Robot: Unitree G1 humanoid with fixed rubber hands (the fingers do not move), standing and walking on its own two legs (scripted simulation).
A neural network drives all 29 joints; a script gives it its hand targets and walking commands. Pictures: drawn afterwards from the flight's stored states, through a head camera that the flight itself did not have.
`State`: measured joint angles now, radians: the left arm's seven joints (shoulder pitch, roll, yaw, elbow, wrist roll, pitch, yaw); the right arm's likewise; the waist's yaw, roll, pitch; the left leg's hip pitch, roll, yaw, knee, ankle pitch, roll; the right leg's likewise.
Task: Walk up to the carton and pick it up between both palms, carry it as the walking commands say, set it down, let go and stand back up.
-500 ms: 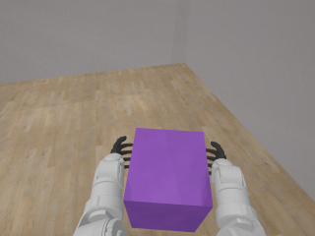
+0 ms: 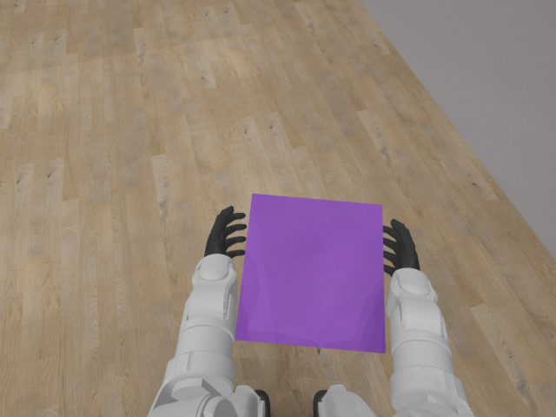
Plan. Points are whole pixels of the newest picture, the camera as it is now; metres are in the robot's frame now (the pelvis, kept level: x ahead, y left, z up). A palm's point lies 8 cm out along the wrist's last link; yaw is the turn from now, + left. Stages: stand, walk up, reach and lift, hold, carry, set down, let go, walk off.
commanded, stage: set down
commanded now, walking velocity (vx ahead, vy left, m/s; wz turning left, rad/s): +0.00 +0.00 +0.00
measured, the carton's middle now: (305, 279) +0.35 -0.03 -0.13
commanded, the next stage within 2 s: none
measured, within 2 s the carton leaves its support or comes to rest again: neither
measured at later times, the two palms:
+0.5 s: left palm (226, 260) +0.38 +0.11 -0.12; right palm (383, 273) +0.35 -0.17 -0.12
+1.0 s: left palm (232, 260) +0.41 +0.11 -0.21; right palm (368, 275) +0.38 -0.16 -0.20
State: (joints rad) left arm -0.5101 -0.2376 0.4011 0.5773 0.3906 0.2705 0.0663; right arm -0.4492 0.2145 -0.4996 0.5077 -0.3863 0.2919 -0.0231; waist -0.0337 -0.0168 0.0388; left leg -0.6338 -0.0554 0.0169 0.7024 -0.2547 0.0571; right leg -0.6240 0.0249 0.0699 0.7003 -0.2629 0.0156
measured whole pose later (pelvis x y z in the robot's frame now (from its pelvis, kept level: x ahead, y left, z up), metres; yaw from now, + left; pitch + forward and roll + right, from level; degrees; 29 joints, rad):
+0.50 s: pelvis -0.02 -0.02 -0.07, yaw +2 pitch +29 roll +0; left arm -0.66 -0.13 0.42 0.66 0.33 0.21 0.03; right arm -0.56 0.25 -0.51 0.49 -0.31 0.24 -0.10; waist -0.04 0.01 -0.15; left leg -1.22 -0.05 -0.02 1.06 -0.34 0.03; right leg -1.21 0.04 0.02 1.07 -0.37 0.00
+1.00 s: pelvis -0.03 -0.02 -0.14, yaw +1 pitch +38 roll -2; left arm -0.85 -0.06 0.42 0.75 0.33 0.25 0.06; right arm -0.72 0.25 -0.56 0.51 -0.31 0.26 -0.14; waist -0.05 0.01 -0.20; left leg -1.61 -0.05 -0.02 1.39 -0.44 0.03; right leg -1.59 0.05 0.00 1.38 -0.45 0.00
